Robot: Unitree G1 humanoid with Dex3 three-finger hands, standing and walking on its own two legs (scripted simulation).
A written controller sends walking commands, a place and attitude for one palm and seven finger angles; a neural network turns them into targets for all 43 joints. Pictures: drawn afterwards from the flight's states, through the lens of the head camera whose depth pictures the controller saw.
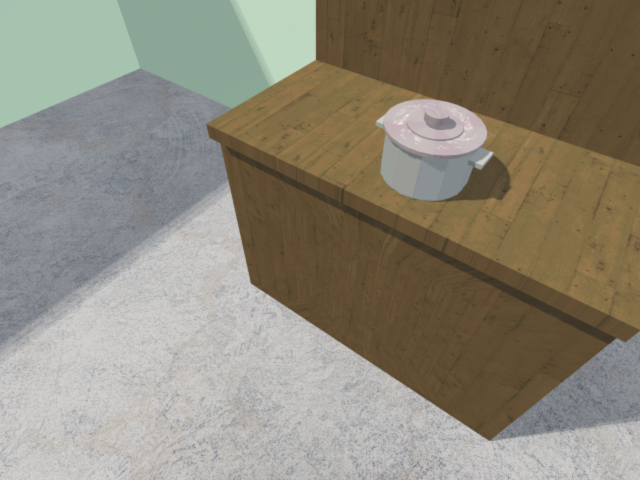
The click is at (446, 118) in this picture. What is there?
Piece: lid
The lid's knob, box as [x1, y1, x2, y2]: [424, 106, 449, 125]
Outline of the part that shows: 426,109 424,120 427,123 432,125 443,125 447,122 449,116 449,112 447,109 440,106 430,106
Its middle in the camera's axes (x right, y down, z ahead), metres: +0.22 -0.23 +0.74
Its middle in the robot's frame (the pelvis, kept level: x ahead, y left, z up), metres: +0.73 -0.18 +0.08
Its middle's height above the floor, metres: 0.86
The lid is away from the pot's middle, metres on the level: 0.00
